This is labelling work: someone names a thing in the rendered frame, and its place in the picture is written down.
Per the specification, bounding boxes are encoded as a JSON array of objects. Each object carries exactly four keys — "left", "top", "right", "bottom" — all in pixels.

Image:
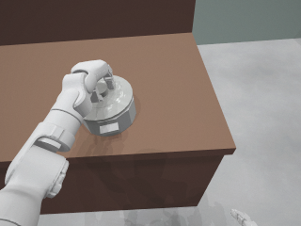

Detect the pot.
[{"left": 83, "top": 96, "right": 136, "bottom": 137}]

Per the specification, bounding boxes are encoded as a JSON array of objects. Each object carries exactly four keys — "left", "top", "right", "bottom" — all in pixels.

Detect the knob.
[{"left": 96, "top": 83, "right": 109, "bottom": 97}]

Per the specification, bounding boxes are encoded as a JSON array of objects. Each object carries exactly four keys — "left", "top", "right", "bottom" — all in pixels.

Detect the robot left forearm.
[{"left": 5, "top": 68, "right": 97, "bottom": 186}]

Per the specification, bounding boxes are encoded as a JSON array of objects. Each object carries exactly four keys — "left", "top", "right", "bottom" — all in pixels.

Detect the left robot hand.
[{"left": 71, "top": 59, "right": 115, "bottom": 103}]

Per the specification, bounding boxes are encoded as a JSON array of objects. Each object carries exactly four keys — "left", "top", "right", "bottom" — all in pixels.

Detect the lid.
[{"left": 84, "top": 75, "right": 133, "bottom": 122}]

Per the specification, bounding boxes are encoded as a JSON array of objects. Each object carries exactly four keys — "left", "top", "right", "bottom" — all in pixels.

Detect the table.
[{"left": 0, "top": 0, "right": 236, "bottom": 215}]

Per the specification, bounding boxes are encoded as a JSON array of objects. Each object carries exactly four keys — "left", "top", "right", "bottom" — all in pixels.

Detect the robot left upper arm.
[{"left": 0, "top": 145, "right": 70, "bottom": 226}]

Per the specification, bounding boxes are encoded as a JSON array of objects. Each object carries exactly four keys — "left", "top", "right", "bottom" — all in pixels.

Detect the right robot hand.
[{"left": 230, "top": 209, "right": 258, "bottom": 226}]

